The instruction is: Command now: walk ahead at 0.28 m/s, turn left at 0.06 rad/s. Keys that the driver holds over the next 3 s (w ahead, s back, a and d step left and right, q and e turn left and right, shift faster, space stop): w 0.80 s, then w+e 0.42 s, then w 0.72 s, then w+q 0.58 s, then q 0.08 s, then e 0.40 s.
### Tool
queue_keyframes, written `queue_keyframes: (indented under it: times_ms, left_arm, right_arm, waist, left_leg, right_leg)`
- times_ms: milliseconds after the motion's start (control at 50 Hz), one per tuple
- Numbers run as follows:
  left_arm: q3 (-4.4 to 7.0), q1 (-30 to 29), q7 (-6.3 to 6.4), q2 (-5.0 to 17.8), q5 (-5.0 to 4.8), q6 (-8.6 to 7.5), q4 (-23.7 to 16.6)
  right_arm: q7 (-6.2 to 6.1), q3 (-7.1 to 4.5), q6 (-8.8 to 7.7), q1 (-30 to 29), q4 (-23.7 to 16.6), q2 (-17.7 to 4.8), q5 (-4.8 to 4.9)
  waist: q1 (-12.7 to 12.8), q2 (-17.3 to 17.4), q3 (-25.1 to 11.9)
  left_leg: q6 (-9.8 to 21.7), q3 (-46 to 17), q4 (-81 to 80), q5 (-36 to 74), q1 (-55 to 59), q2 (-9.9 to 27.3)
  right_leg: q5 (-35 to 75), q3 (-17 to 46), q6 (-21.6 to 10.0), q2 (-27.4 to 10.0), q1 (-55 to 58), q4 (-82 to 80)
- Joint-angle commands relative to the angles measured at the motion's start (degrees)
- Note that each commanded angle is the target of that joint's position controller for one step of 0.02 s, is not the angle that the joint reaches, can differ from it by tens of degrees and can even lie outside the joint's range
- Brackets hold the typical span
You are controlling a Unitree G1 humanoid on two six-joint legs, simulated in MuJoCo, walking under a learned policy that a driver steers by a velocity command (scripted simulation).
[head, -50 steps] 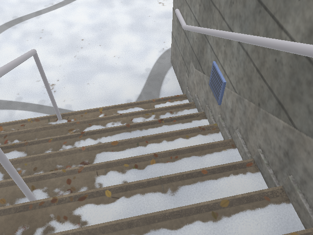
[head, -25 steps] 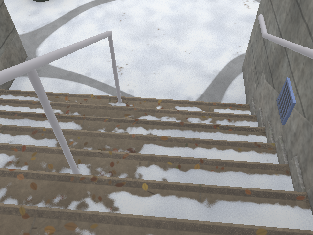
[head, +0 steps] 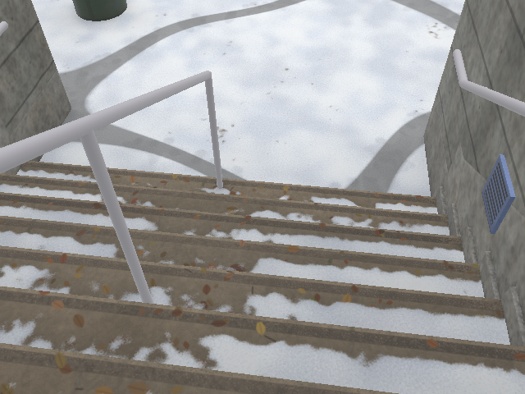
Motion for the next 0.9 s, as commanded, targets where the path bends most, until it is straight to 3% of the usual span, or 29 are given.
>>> queue_keyframes:
  times_ms: [20, 60, 100, 140, 160, 180, 200, 220, 240, 260, 280, 300, 340, 440, 460, 500, 520, 540, 560, 580, 600, 620, 640, 680, 720, 760, 780, 840, 900]
  left_arm:
    - [-1.02, -8.6, 0.6, -1.2, 0.03, -2.33, -6.9]
    - [-1.47, -3.6, -0.54, -1.1, 1.48, -2.67, -4.5]
    - [-0.84, 5.9, -1.76, -0.1, 1.03, -3.12, -1.9]
    - [1.07, 30.8, -1.67, 2.4, 1.72, -4.18, 6.4]
    - [2.11, 37.7, -0.62, 10.1, 2.38, -5.29, 7.3]
    - [2.64, 30.9, 0.32, 9.4, -5.61, -1.38, 7.4]
    - [3.72, 27.9, 1.26, 13.1, -5.38, 0.53, 5.9]
    - [0.25, 20.1, -1.72, 4.6, 2.31, -3.4, 4.5]
    - [-0.41, 13.1, -1.94, 0.0, 2.3, -3.71, 3.9]
    - [-2.18, 6.1, -1.69, -5.5, 3.17, -3.23, 2.0]
    - [-3.87, 3.5, -0.58, -10.8, 3.18, -3.74, 2.2]
    - [-3.6, 3.7, 0.66, -8.0, 2.15, -4.51, 2.0]
    - [-3.55, 8.1, 2.34, -2.6, 1.5, -5.99, 3.0]
    - [-2.52, 14.8, -1.18, 4.6, -0.52, -5.26, 6.7]
    - [-2.22, 11.7, -1.4, 4.9, -0.88, -4.79, 6.1]
    - [-1.64, 8.4, -2.98, 5.1, 0.23, -2.98, 6.9]
    - [-1.41, 11.8, -4.97, 4.0, 2.5, -2.39, 8.5]
    - [-2.26, 18.7, -5.68, -2.8, 1.54, -2.43, 8.9]
    - [-2.84, 16.7, -5.36, -4.5, 0.34, -2.8, 4.9]
    - [-2.61, 9.3, -4.74, -2.5, -1.05, -2.85, 0.1]
    - [-1.71, 3.6, -3.15, 0.6, 0.16, -2.56, -0.1]
    - [-1.92, 3.7, -1.95, -1.0, 1.79, -2.52, 1.6]
    - [-1.87, 5.2, -1.75, -1.0, 2.07, -1.97, 3.7]
    - [-2.43, 2.7, -2.72, -3.8, 2.35, -0.78, 4.6]
    - [-3.05, 6.2, -4.1, -4.6, 2.55, -1.26, 5.4]
    - [-2.83, -5.5, -3.01, -1.9, 3.33, -1.69, 1.6]
    - [-3.67, -6.8, -2.58, -2.5, 2.54, -1.34, 1.6]
    - [-3.12, -7.5, -2.83, -1.2, 2.19, 0.53, -0.9]
    - [-2.94, -11.2, -2.91, 0.2, 2.05, 0.56, -1.5]
  right_arm:
    - [-2.03, -0.63, -1.47, 7.4, 0.2, -2.9, 0.7]
    - [-2.16, -0.57, -0.76, 3.7, -0.5, -3.9, -0.89]
    - [-1.36, -0.61, -0.15, -0.5, -1.1, -5.6, -0.92]
    - [0.85, -0.98, -0.55, -9.8, -3.9, -7.3, -2.04]
    - [2.75, -0.55, -1.13, -12.3, -6.5, -2.5, -2.81]
    - [-1.51, -2.5, 0.53, -5.1, -2.6, -4.4, 3.67]
    - [-2.58, -1.51, 1.58, -5.6, -3.4, -2.8, 3.51]
    - [0.85, 1.56, -0.78, -7.9, -6.0, 1.3, -1.19]
    - [0.95, 1.36, -0.4, -4.8, -3.0, -0.4, -1.33]
    - [1.35, 2.39, 0.23, 0.3, -0.2, 0.2, -3.24]
    - [2.38, 3.98, 0.14, 1.1, 1.3, 3.6, -4.94]
    - [3.04, 3.71, 0.42, 2.3, 2.5, 2.0, -5.21]
    - [4.1, 3.31, 0.63, -1.9, 1.5, 0.5, -3.92]
    - [3.36, 3.51, 1.63, -13.0, -3.9, -2.0, -2.21]
    - [3.03, 3.61, 1.91, -10.3, -3.1, -1.9, -2.93]
    - [2.67, 1.68, 1.2, 9.3, 4.3, -5.2, -2.14]
    - [2.28, -0.73, 0.67, 24.1, 9.5, -8.3, -2.36]
    - [2.61, -1.44, 1.11, 29.6, 10.8, -10.4, -2.81]
    - [3.3, -1.61, 0.64, 26.6, 10.1, -9.5, -3.23]
    - [3.18, -2.81, 0.41, 20.7, 8.8, -10.4, -2.58]
    - [3.07, -0.56, -0.18, 12.0, 7.2, -3.0, -1.79]
    - [2.66, 2.16, -0.95, 6.9, 6.7, 5.0, -2.7]
    - [2.32, 2.99, -1.17, 5.0, 6.7, 7.0, -2.1]
    - [1.7, 2.85, -1.64, 8.6, 9.2, 4.5, -0.44]
    - [1.57, 2.15, -2.4, 10.0, 10.4, 0.8, -2.18]
    - [-1.36, 3.89, -4.27, 16.3, 12.5, 5.1, -0.61]
    - [-1.54, 4.21, -4.25, 17.0, 13.1, 4.4, -1.67]
    - [0.77, 4.11, -2.82, 11.4, 11.3, 1.2, -2.97]
    - [-0.27, 3.31, -2.37, 14.4, 12.5, -1.0, -1.46]
  waist:
    - [-4.8, 3.9, 1.6]
    - [-3.3, 5.0, 2.0]
    - [2.3, 2.6, 2.6]
    - [15.2, -6.1, 2.2]
    - [15.9, -16.7, 1.4]
    - [8.0, -4.0, 6.2]
    - [7.8, -6.9, 5.3]
    - [5.4, -6.7, 9.4]
    - [2.5, -1.2, 8.2]
    - [-1.0, 1.0, 6.2]
    - [-0.4, 3.2, 6.4]
    - [-1.1, -1.4, 4.8]
    - [0.4, -1.3, 3.5]
    - [4.3, -3.6, 10.0]
    - [3.0, -4.5, 9.9]
    - [-3.3, 0.4, 6.8]
    - [-7.0, 4.3, 1.4]
    - [-5.2, 13.5, -11.1]
    - [-4.4, 5.8, -11.4]
    - [-6.3, 4.8, -1.2]
    - [-3.9, -3.6, 3.6]
    - [0.4, -6.0, 6.2]
    - [2.6, -2.3, 8.8]
    - [0.7, 3.5, 6.8]
    - [2.4, 0.0, 4.2]
    - [-4.6, -2.1, 3.1]
    - [-4.6, -2.1, 4.0]
    - [0.4, 3.3, 7.3]
    - [-2.8, 1.4, 11.7]
  left_leg:
    - [13.5, -24.6, -14.1, -1.2, 14.8, 15.8]
    - [11.5, -20.0, -9.5, 1.0, 5.0, 13.5]
    - [11.0, -14.1, -3.4, -4.3, -10.5, 10.4]
    - [10.5, -3.6, 20.6, 0.6, -32.3, 2.9]
    - [5.7, -3.6, 43.0, -11.6, -42.5, -7.0]
    - [4.5, -9.7, 40.8, -11.0, -47.2, -5.7]
    - [2.3, -11.3, 40.0, -11.2, -50.8, -4.1]
    - [0.9, -19.0, 45.7, -0.6, -62.7, 1.5]
    - [-0.7, -17.2, 43.9, 7.2, -60.1, 3.4]
    - [-2.0, -13.7, 40.0, 13.6, -50.4, 4.0]
    - [-2.2, -13.6, 27.8, 33.1, -41.0, 6.1]
    - [-2.7, -7.1, 25.1, 42.1, -29.0, 4.7]
    - [-3.9, 1.4, 14.8, 58.1, -4.2, 1.5]
    - [-4.0, 0.2, -2.9, 27.9, -3.4, 0.1]
    - [-3.0, -1.4, -11.1, 24.4, -5.2, 1.1]
    - [-0.6, 1.4, -25.6, 33.8, 11.8, 1.1]
    - [3.9, -0.9, -20.2, 35.5, 29.2, 3.3]
    - [17.5, -11.2, -1.6, 65.6, 49.9, 12.7]
    - [21.1, -21.6, -2.9, 63.3, 54.1, 18.2]
    - [22.5, -31.1, -11.2, 31.5, 46.2, 22.5]
    - [17.4, -26.1, -16.2, 13.2, 34.1, 19.6]
    - [15.0, -21.7, -16.8, 12.9, 20.6, 15.5]
    - [15.9, -18.2, -20.4, 14.9, 4.6, 13.3]
    - [16.7, -15.8, -19.5, 10.5, -7.8, 9.5]
    - [16.4, -14.0, -12.3, 13.6, -16.7, 8.4]
    - [13.7, -15.2, -4.3, 9.0, 2.6, 8.5]
    - [12.2, -14.5, -0.7, 5.6, -2.4, 7.2]
    - [9.9, -11.1, -2.6, -1.4, -25.4, 4.9]
    - [8.8, -16.1, 5.2, 3.4, -4.9, 11.1]
  right_leg:
    - [-5.5, 3.1, 0.0, -1.5, -19.6, 3.5]
    - [5.3, 1.4, 0.1, -1.5, -10.1, 6.0]
    - [9.8, -2.9, -0.4, 1.2, 3.5, 4.1]
    - [9.0, -6.8, -0.8, 5.4, 29.5, -7.6]
    - [19.6, 24.9, -11.2, -8.2, 34.5, -20.2]
    - [57.3, 31.4, -7.6, -19.2, 32.1, -17.1]
    - [42.7, 41.4, -11.4, -23.7, 30.6, -21.4]
    - [23.6, 46.7, -17.8, -23.9, 24.3, -22.4]
    - [22.2, 40.8, -17.8, -21.9, 19.1, -20.2]
    - [23.9, 33.0, -16.9, -18.6, 6.7, -18.0]
    - [15.8, 20.9, -13.0, -10.2, -2.6, -15.3]
    - [8.7, 14.6, -11.3, -5.5, -13.2, -12.6]
    - [-5.4, 4.7, -8.2, 0.1, -31.0, -10.8]
    - [-0.4, 19.3, -12.9, -8.5, -11.6, -7.5]
    - [3.3, 21.1, -13.1, -8.8, -3.0, -2.7]
    - [15.0, 19.3, -11.6, -6.7, 1.6, 14.3]
    - [23.2, 14.4, -7.6, -2.2, -5.8, 33.7]
    - [-12.9, 8.7, -1.7, 6.6, -23.9, 59.2]
    - [-12.6, 9.0, -1.1, 6.6, -38.8, 61.0]
    - [-7.1, 9.0, 0.3, 3.2, -53.2, 59.0]
    - [6.8, 10.6, -0.5, -1.9, -51.6, 40.8]
    - [18.9, 12.7, -1.7, -6.4, -43.9, 27.3]
    - [24.8, 11.0, -2.9, -9.0, -31.3, 15.6]
    - [31.0, 6.0, -1.1, -8.9, -21.5, 9.7]
    - [35.3, 4.1, -0.2, -6.5, -13.4, 13.5]
    - [52.9, 9.2, 1.4, -9.3, -28.9, -9.8]
    - [62.2, 8.9, 2.0, -9.2, -23.7, -14.5]
    - [54.4, 1.6, 1.5, -4.8, 1.8, -8.5]
    - [42.3, 3.7, 0.9, -7.0, -8.2, -23.4]
Next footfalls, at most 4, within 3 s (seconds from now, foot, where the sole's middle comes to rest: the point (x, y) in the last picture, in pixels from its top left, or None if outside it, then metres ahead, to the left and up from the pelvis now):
0.14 right None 0.00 -0.11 -0.76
0.52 left None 0.25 0.06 -0.92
0.98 right None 0.54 -0.18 -1.09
1.48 left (284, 350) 0.84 -0.05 -1.25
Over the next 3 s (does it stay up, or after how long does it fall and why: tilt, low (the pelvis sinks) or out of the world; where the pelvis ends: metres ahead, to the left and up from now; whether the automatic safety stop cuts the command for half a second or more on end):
stays up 1.51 -0.28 -0.91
